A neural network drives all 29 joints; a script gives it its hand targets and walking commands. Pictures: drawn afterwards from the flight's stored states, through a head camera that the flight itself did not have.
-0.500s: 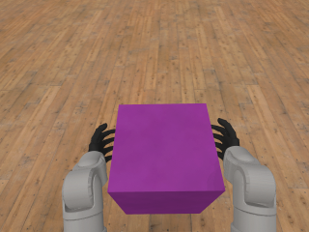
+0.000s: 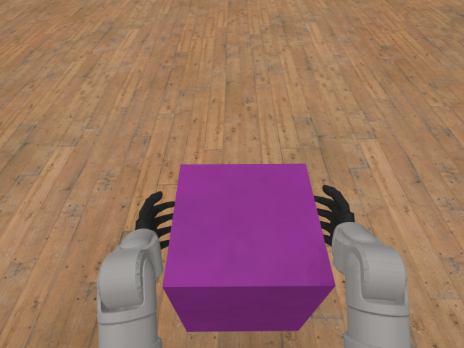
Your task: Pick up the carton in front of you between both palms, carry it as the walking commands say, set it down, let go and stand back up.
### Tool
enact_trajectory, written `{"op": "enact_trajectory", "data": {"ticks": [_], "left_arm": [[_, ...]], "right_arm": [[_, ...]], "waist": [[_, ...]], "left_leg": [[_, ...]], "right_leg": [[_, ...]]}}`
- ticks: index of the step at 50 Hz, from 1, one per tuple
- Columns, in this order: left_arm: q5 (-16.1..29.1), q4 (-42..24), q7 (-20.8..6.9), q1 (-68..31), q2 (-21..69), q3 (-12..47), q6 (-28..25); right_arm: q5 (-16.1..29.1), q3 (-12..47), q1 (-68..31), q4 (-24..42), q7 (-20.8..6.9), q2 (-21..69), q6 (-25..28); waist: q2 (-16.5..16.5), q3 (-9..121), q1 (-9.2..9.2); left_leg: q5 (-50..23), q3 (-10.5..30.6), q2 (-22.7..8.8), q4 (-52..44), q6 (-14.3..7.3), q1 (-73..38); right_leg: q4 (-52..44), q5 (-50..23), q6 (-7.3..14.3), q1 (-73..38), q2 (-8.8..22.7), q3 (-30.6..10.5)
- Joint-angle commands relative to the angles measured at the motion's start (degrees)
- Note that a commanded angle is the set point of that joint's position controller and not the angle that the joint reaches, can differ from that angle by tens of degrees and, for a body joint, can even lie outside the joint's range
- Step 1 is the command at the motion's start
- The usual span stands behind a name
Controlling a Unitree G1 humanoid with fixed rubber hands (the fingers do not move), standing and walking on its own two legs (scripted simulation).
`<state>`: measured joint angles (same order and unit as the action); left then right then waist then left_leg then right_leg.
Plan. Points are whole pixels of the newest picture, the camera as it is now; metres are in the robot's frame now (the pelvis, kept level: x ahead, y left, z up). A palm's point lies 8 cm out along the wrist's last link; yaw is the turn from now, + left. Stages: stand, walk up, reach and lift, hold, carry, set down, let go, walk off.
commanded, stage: carry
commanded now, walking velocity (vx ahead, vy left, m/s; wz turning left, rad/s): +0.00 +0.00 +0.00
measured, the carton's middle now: (242, 252) +0.28 +0.00 +0.01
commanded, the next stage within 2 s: hold in 1.14 s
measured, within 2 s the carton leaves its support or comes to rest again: neither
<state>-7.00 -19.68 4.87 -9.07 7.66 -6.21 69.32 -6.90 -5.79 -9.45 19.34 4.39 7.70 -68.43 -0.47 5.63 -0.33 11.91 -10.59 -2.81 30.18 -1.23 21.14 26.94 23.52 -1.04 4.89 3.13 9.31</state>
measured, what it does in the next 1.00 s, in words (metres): shifts its weight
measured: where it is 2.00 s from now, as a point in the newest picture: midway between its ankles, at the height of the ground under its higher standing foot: outside the picture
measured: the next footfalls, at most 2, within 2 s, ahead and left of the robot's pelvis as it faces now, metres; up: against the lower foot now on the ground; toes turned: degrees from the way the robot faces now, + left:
none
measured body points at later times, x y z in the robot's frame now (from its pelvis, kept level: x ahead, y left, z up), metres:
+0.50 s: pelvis -0.05 -0.01 -0.01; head -0.07 -0.01 +0.44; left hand +0.23 +0.14 +0.05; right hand +0.23 -0.16 +0.05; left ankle +0.02 +0.11 -0.73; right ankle -0.14 -0.09 -0.73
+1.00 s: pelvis -0.08 -0.01 -0.01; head -0.08 -0.01 +0.44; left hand +0.23 +0.14 +0.02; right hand +0.23 -0.16 +0.02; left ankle +0.02 +0.11 -0.73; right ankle -0.14 -0.09 -0.73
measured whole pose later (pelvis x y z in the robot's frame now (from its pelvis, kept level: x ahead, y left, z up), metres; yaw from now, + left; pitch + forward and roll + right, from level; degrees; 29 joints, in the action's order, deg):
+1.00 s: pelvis -0.08 -0.01 -0.01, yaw -1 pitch +1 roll +0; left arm -14.7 11.8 1.3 -13.7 8.4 -10.8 39.7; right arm -14.7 -11.5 -14.0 -11.8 0.6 8.5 -38.8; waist -0.4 3.0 0.1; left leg 6.3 -10.2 -5.0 29.3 -1.2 23.7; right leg 32.7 23.5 1.9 10.2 2.3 11.8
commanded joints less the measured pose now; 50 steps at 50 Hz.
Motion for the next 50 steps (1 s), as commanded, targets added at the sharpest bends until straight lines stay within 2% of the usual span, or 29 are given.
{"op": "enact_trajectory", "data": {"ticks": [1,5,10,17,21,32,41,46,50], "left_arm": [[23.47,-3.93,-15.27,-24.91,51.26,40.05,-0.05],[23.59,-4.12,-15.22,-25.64,51.10,40.13,0.10],[23.08,-2.24,-15.53,-24.73,51.14,40.60,-0.15],[21.37,1.23,-15.94,-25.88,51.93,41.40,-4.15],[19.88,3.39,-15.80,-25.69,51.14,40.62,-7.27],[12.59,12.20,-15.26,-24.35,46.31,34.09,-17.55],[6.44,24.67,-15.71,-29.62,47.57,25.67,-29.03],[5.73,28.11,-16.44,-31.95,51.09,25.47,-32.92],[7.12,26.13,-16.56,-30.53,52.48,28.16,-32.33]], "right_arm": [[23.30,41.48,-24.00,2.65,-13.80,53.10,-0.44],[23.50,41.30,-24.28,2.53,-13.91,52.75,-0.64],[22.21,40.92,-21.93,-0.16,-14.00,53.00,-0.16],[20.72,41.52,-23.46,-2.80,-14.80,53.26,3.45],[19.44,40.52,-23.19,-4.68,-14.94,52.04,6.37],[12.09,33.44,-21.58,-13.78,-14.62,47.37,16.60],[5.64,24.80,-26.88,-26.29,-15.43,48.52,28.07],[4.92,24.30,-29.23,-29.73,-16.31,51.96,31.97],[6.31,26.80,-27.80,-27.94,-16.45,53.16,31.34]], "waist": [[-2.97,15.05,0.56],[-1.20,14.82,0.56],[-1.62,13.42,0.42],[-0.43,10.64,0.36],[-0.05,9.94,0.36],[-0.01,8.68,0.34],[0.29,9.58,0.39],[0.55,11.75,0.44],[0.63,13.47,0.52]], "left_leg": [[-29.87,2.89,-3.86,2.30,-0.86,-11.14],[-33.16,4.00,-5.33,2.74,-1.59,-12.76],[-22.99,3.80,-5.24,3.20,-1.29,-9.81],[-20.47,4.85,-6.29,0.82,-1.30,-10.72],[-17.52,5.28,-6.31,-0.52,-1.24,-10.46],[-12.50,5.43,-6.30,-2.47,-0.61,-9.57],[-10.91,5.67,-6.20,-3.06,-0.53,-9.64],[-13.58,5.65,-6.32,-2.52,-0.83,-10.30],[-17.22,5.49,-6.52,-1.65,-1.10,-10.72]], "right_leg": [[2.12,-51.64,-0.44,-2.42,7.05,-1.85],[1.39,-41.72,-0.31,-0.31,6.23,-1.28],[1.23,-40.86,0.68,-0.69,7.72,-1.26],[-0.78,-23.48,1.11,4.53,6.59,-1.60],[-1.96,-17.73,1.53,5.97,6.47,-2.27],[-3.67,-11.70,2.42,8.58,6.52,-3.21],[-3.52,-9.22,2.95,9.46,6.31,-3.63],[-2.00,-11.34,3.00,8.35,5.90,-3.40],[-0.41,-14.46,2.80,7.29,5.66,-3.09]]}}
